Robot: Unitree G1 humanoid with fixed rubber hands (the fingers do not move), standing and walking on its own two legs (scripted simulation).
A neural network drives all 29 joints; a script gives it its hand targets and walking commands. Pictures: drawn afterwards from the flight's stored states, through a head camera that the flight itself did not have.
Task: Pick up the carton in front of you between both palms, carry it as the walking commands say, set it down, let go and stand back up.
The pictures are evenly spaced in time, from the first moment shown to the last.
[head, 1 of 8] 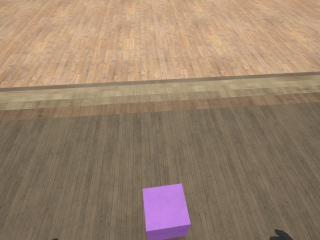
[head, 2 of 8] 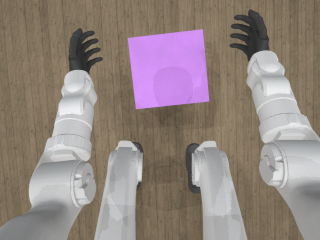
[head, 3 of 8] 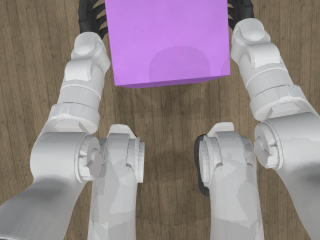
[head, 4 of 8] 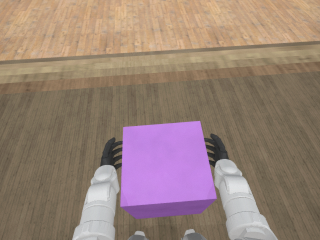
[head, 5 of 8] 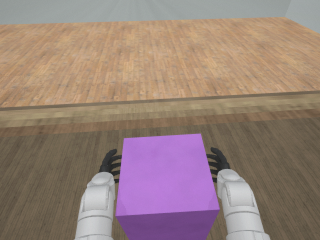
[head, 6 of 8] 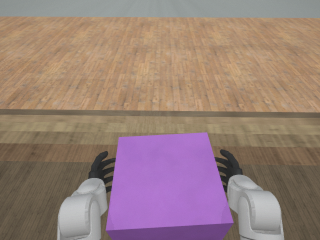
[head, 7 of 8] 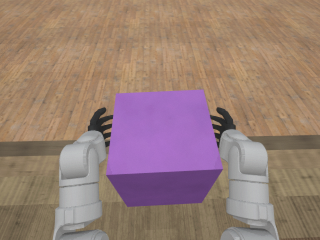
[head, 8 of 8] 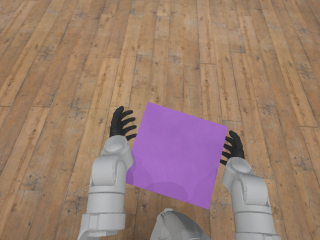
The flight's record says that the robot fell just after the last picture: yes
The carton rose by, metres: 0.68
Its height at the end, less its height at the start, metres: -0.48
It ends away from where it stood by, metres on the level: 3.28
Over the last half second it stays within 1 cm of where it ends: no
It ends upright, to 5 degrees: no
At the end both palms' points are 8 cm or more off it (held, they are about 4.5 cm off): no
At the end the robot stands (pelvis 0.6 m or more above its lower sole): yes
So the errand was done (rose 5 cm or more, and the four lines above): no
